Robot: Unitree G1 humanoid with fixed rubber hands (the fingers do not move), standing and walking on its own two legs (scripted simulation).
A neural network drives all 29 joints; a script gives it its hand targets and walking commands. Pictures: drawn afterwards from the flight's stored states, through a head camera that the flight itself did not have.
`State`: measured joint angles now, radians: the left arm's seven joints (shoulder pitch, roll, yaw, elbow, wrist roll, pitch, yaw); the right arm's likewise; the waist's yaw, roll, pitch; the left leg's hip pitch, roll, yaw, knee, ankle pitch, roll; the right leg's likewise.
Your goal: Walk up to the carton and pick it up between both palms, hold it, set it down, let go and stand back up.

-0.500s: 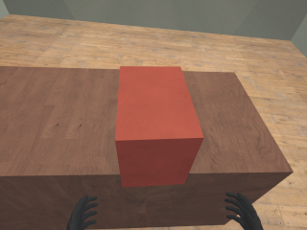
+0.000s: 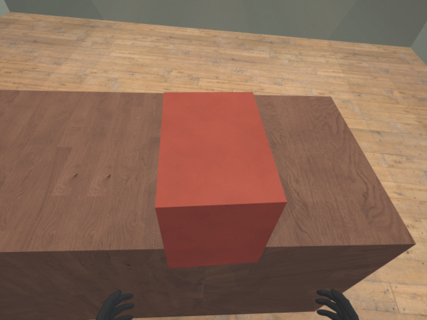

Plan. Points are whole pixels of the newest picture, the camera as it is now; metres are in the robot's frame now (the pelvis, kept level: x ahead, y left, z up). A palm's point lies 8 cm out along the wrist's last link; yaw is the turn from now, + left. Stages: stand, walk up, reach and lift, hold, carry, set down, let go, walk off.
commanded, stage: let go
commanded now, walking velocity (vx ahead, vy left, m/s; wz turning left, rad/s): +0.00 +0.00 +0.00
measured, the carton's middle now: (211, 178) +0.41 +0.02 +0.03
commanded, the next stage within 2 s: stand in 0.02 s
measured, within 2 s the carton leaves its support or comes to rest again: neither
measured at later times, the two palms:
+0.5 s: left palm out of the picture +0.14 +0.27 -0.09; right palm out of the picture +0.14 -0.24 -0.07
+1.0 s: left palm out of the picture +0.12 +0.27 -0.09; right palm out of the picture +0.13 -0.24 -0.07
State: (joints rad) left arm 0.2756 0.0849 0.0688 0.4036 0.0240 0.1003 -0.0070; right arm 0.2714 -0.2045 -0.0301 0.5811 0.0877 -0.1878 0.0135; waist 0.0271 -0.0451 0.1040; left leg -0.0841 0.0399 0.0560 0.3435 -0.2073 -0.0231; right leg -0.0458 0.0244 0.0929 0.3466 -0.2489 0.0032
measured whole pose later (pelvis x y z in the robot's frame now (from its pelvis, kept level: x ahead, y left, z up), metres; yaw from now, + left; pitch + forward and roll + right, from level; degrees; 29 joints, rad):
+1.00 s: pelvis -0.01 +0.02 -0.01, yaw +0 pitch -4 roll -1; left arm 0.28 0.24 0.07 0.54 0.02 0.00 0.00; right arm 0.27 -0.27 -0.03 0.59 0.02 -0.02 0.00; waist 0.03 -0.03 0.04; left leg -0.15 0.04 0.06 0.52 -0.29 0.00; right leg -0.08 0.03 0.09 0.47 -0.31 0.01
